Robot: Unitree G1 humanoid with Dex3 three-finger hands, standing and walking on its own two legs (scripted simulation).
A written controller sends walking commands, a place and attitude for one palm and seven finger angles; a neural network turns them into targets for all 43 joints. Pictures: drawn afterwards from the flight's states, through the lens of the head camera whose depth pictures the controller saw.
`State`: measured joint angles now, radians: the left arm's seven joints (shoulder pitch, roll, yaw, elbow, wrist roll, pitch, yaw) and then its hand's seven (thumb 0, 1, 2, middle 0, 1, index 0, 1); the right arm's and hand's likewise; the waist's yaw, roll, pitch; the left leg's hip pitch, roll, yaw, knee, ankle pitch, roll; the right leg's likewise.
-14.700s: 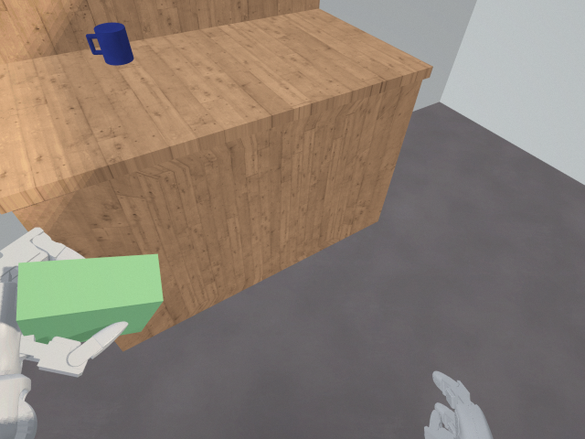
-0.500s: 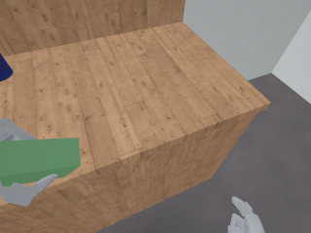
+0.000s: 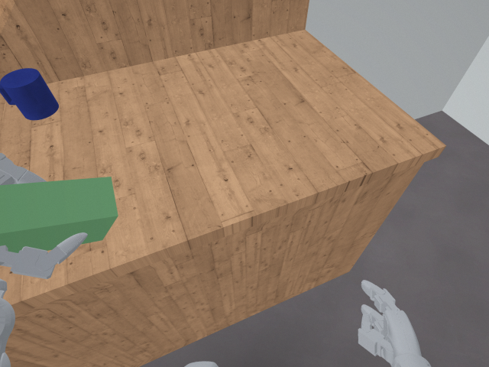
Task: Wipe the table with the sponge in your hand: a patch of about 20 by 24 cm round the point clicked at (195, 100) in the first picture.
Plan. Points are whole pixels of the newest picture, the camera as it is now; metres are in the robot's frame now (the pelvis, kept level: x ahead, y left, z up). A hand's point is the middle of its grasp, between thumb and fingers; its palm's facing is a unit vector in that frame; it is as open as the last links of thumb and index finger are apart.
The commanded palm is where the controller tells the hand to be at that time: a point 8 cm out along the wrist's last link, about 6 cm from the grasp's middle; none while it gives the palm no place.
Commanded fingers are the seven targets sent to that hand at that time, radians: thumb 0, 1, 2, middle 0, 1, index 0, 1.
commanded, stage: come to a stop and stand still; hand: left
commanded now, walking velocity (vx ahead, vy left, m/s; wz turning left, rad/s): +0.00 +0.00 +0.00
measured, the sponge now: (73, 216) +0.25 +0.24 +0.16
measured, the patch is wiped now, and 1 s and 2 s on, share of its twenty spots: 0.00 0.00 0.00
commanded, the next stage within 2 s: none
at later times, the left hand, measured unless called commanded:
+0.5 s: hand out of the picture +0.12 +0.30 +0.17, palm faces +0.46 -0.81 -0.37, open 9.2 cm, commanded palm +0.06 +0.33 +0.18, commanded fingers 0.00 0.10 1.30 -1.20 -1.60 -1.20 -1.60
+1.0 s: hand out of the picture +0.05 +0.29 +0.19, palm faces +0.37 -0.76 -0.53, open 9.2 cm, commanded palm -0.01 +0.33 +0.18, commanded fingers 0.00 0.10 1.30 -1.20 -1.60 -1.20 -1.60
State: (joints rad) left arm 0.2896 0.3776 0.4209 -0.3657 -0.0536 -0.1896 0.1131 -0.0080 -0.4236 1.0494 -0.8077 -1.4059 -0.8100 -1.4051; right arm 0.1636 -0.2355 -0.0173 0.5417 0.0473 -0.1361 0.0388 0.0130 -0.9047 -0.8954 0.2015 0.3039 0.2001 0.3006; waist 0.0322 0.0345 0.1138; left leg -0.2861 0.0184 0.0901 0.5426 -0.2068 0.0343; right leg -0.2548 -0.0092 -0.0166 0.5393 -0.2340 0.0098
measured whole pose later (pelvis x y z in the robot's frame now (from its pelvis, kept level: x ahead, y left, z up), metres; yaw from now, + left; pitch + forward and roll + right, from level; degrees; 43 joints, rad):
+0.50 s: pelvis -0.08 +0.04 +0.00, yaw +4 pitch -7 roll -2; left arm 0.32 0.35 0.32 -0.36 0.00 -0.18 0.08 -0.01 -0.43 1.05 -0.81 -1.40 -0.81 -1.40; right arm 0.23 -0.19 0.01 0.56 0.03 -0.13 0.01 0.01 -0.90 -0.90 0.20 0.30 0.20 0.30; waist 0.02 0.03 0.05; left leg -0.33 -0.02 0.11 0.55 -0.26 0.05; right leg -0.25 -0.02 0.01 0.56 -0.33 -0.03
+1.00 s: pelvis -0.17 +0.05 -0.02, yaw +1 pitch -2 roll -4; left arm 0.45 0.46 0.48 -0.55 -0.03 -0.24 0.06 -0.01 -0.43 1.05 -0.81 -1.40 -0.82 -1.40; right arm 0.31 -0.19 0.00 0.60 0.02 -0.10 0.04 0.01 -0.90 -0.90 0.20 0.30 0.20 0.30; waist -0.04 0.08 0.07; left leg -0.46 0.04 -0.02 0.81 -0.34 0.04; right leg -0.25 0.11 -0.11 0.61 -0.36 -0.08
